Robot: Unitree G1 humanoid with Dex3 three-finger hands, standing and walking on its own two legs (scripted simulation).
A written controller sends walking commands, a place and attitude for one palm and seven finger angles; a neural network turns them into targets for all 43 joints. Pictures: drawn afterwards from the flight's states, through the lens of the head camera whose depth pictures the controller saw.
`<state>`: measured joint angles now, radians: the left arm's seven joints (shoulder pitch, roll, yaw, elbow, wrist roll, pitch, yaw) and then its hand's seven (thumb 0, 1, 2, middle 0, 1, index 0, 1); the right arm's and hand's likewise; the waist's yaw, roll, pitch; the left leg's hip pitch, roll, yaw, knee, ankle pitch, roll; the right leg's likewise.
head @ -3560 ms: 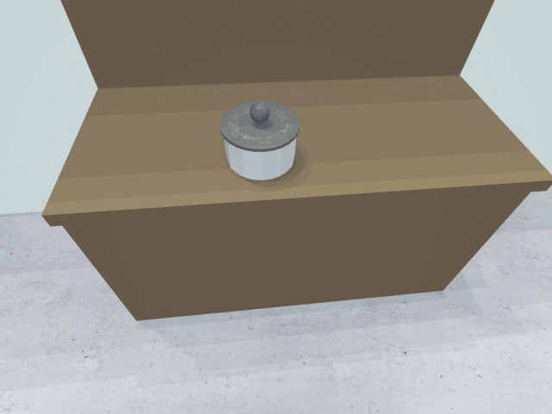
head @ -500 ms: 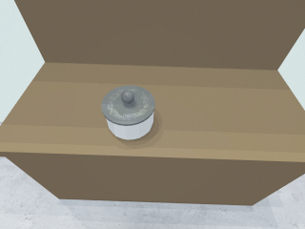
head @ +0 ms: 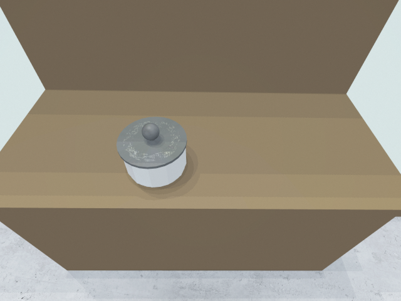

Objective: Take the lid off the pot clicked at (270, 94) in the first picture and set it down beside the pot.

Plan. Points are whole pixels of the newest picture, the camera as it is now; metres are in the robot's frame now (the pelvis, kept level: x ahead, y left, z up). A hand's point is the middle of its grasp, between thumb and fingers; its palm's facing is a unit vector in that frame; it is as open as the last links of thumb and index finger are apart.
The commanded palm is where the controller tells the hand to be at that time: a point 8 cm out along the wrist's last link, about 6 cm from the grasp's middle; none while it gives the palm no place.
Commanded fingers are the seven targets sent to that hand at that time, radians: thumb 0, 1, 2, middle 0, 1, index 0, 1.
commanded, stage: come to a stop and stand still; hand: left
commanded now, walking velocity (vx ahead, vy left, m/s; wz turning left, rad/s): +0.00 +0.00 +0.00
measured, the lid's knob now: (150, 131) +0.51 +0.15 +0.03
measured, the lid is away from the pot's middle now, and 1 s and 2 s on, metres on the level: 0.00 0.00 0.00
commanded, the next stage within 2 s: look again from close up in 0.04 s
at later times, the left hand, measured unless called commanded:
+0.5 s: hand out of the picture +0.05 +0.19 -0.18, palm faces +0.02 -0.98 -0.22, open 7.3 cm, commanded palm none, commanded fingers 0.00 0.90 0.90 -0.20 -0.30 -0.20 -0.30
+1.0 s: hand out of the picture +0.02 +0.19 -0.17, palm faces +0.00 -0.98 -0.21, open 7.4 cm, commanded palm +0.12 +0.24 -0.07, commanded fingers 0.00 0.90 0.90 -0.29 -0.40 -0.29 -0.40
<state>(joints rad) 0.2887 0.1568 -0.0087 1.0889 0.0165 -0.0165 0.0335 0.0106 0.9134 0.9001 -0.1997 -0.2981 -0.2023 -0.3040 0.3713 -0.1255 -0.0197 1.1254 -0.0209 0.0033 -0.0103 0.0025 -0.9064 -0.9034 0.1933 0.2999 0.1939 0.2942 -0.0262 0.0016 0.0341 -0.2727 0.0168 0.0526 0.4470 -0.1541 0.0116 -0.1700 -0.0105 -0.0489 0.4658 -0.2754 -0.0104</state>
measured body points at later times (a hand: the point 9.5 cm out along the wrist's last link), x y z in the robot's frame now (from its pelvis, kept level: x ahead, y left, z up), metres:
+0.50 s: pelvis +0.03 +0.02 +0.00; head +0.05 +0.01 +0.44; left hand +0.05 +0.24 -0.16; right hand +0.08 -0.22 -0.16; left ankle +0.05 +0.11 -0.74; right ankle -0.02 -0.11 -0.74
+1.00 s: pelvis +0.02 +0.02 +0.00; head +0.04 +0.01 +0.45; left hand +0.02 +0.24 -0.16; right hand +0.04 -0.22 -0.16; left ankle +0.05 +0.11 -0.74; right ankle -0.02 -0.11 -0.74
